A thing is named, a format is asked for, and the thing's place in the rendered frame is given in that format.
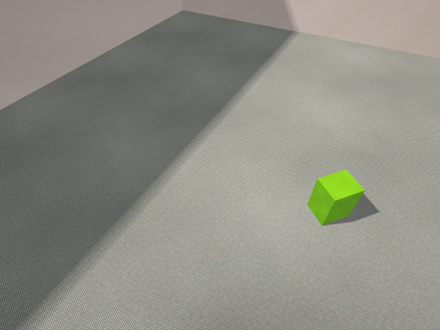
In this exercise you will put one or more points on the carton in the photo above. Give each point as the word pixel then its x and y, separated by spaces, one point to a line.
pixel 334 196

